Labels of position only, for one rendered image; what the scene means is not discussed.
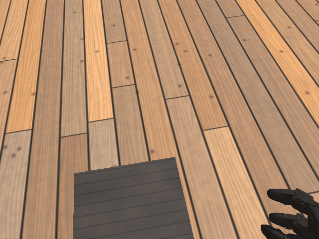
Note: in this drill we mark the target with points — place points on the right robot hand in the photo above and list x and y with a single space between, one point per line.
305 228

